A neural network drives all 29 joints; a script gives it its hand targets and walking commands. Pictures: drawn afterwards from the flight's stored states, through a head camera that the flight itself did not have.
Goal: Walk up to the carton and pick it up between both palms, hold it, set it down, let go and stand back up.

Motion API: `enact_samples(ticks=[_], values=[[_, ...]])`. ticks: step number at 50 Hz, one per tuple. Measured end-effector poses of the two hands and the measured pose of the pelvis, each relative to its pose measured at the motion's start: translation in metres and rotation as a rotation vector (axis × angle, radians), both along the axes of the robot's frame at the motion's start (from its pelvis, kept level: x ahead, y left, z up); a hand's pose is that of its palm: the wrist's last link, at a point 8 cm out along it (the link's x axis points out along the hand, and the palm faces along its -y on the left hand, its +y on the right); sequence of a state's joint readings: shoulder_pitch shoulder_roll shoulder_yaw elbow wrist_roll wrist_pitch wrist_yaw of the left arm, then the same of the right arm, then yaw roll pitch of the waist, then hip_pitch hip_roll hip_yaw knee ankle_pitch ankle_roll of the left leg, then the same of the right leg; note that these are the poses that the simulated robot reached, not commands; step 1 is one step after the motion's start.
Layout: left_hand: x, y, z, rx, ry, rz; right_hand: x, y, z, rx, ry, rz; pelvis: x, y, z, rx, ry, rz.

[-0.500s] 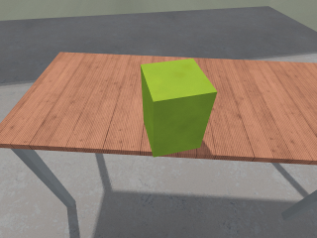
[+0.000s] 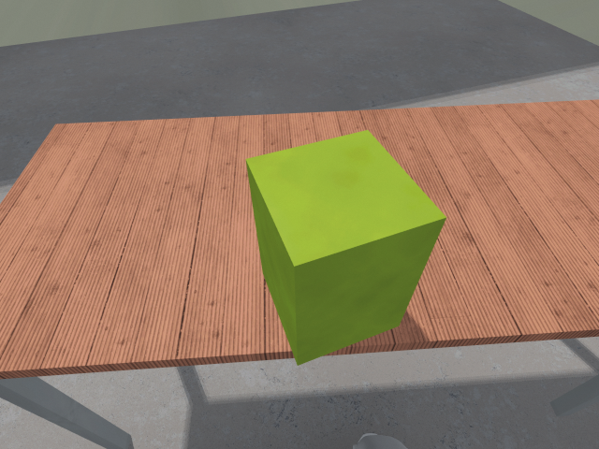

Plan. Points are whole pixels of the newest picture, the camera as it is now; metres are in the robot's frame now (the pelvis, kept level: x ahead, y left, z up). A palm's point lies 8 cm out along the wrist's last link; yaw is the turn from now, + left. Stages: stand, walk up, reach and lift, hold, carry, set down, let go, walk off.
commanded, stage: walk up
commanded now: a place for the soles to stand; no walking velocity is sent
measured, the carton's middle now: (331, 252) +0.34 -0.02 +0.09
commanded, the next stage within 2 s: none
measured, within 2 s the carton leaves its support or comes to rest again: neither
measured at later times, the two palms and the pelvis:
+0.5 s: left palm out of the picture +0.14 +0.30 -0.13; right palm out of the picture +0.12 -0.28 -0.08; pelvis +0.04 +0.01 +0.01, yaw +3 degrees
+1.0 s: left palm out of the picture +0.11 +0.31 -0.10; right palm out of the picture +0.09 -0.27 -0.09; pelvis +0.03 +0.02 +0.03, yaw +5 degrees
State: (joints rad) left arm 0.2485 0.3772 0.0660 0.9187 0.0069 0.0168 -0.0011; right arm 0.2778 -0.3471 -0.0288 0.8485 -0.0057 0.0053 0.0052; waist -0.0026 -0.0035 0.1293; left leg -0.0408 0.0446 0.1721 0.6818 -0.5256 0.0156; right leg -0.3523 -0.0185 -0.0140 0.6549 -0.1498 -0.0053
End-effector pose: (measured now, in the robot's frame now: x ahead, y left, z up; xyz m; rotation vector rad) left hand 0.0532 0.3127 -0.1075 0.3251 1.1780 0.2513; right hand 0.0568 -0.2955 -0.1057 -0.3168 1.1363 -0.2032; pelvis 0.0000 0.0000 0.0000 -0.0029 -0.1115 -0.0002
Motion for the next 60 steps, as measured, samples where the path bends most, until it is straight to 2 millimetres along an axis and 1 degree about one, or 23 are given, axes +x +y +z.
enact_samples(ticks=[4, 7, 11, 13, 15, 17, 20, 23, 28, 34, 42, 46, 53, 60], values=[[0.054, -0.011, 0.004, -0.001, -0.083, -0.038, 0.028, 0.003, -0.008, 0.02, 0.017, 0.007, 0.012, -0.001, -0.002, -0.008, 0.025, 0.009], [0.085, -0.018, 0.005, -0.015, -0.11, -0.063, 0.044, 0.006, -0.008, 0.019, 0.026, 0.014, 0.019, 0.001, -0.001, -0.001, 0.042, 0.012], [0.114, -0.027, 0.006, -0.053, -0.118, -0.085, 0.057, 0.008, 0.001, 0.011, 0.035, 0.015, 0.029, 0.001, 0.008, -0.006, 0.062, 0.02], [0.123, -0.028, 0.005, -0.064, -0.119, -0.088, 0.06, 0.005, 0.006, -0.002, 0.045, 0.011, 0.031, 0.001, 0.01, -0.014, 0.067, 0.027], [0.127, -0.027, 0.003, -0.067, -0.117, -0.084, 0.062, 0.001, 0.01, -0.018, 0.056, 0.003, 0.033, 0.001, 0.011, -0.019, 0.065, 0.033], [0.125, -0.025, 0.0, -0.07, -0.116, -0.071, 0.064, -0.002, 0.014, -0.038, 0.063, -0.002, 0.033, 0.002, 0.011, -0.023, 0.06, 0.045], [0.115, -0.019, -0.008, -0.08, -0.096, -0.038, 0.067, -0.003, 0.016, -0.068, 0.061, -0.005, 0.034, 0.008, 0.008, -0.036, 0.059, 0.058], [0.099, -0.014, -0.016, -0.106, -0.045, 0.002, 0.067, 0.006, 0.02, -0.072, 0.066, -0.008, 0.036, 0.012, 0.01, -0.027, 0.05, 0.051], [0.073, -0.009, -0.021, -0.137, 0.034, 0.036, 0.065, 0.022, 0.027, -0.052, 0.075, -0.006, 0.038, 0.017, 0.019, -0.04, 0.049, 0.052], [0.055, -0.002, -0.018, -0.128, 0.082, 0.057, 0.062, 0.031, 0.026, -0.038, 0.074, -0.012, 0.036, 0.022, 0.022, -0.042, 0.041, 0.054], [0.053, 0.005, -0.005, -0.094, 0.058, 0.069, 0.05, 0.033, 0.022, -0.024, 0.085, -0.022, 0.032, 0.024, 0.025, -0.031, 0.037, 0.069], [0.054, 0.004, 0.001, -0.08, 0.038, 0.069, 0.042, 0.03, 0.02, -0.018, 0.089, -0.027, 0.029, 0.023, 0.026, -0.027, 0.034, 0.072], [0.053, -0.005, 0.007, -0.088, 0.002, 0.071, 0.026, 0.025, 0.016, -0.008, 0.099, -0.034, 0.025, 0.017, 0.027, -0.016, 0.036, 0.082], [0.043, -0.019, 0.007, -0.105, -0.003, 0.088, 0.015, 0.014, 0.017, -0.013, 0.097, -0.033, 0.021, 0.007, 0.028, -0.011, 0.035, 0.089]])
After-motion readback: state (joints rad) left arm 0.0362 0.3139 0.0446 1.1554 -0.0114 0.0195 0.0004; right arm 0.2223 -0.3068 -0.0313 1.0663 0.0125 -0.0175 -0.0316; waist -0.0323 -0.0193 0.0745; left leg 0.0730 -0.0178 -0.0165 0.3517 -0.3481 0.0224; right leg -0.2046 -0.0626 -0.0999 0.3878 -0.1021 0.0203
